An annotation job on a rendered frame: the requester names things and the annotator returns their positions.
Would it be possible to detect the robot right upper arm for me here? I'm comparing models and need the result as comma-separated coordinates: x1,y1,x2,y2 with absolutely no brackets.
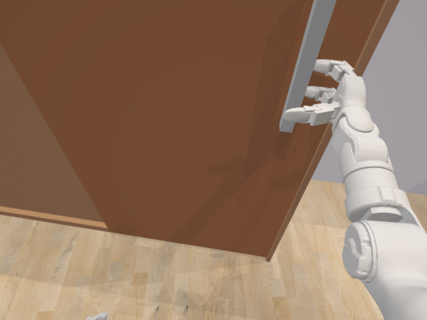
342,220,427,320

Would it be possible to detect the handle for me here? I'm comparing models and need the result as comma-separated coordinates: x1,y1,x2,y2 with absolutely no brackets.
280,0,336,133

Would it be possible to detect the right robot forearm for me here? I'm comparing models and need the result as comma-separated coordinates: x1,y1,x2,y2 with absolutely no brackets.
331,106,427,236

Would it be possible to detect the wardrobe door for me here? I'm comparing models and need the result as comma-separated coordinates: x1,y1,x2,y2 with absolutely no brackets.
0,43,104,222
0,0,385,257

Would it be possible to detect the right robot hand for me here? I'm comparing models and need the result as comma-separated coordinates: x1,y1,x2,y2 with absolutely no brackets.
284,59,366,126

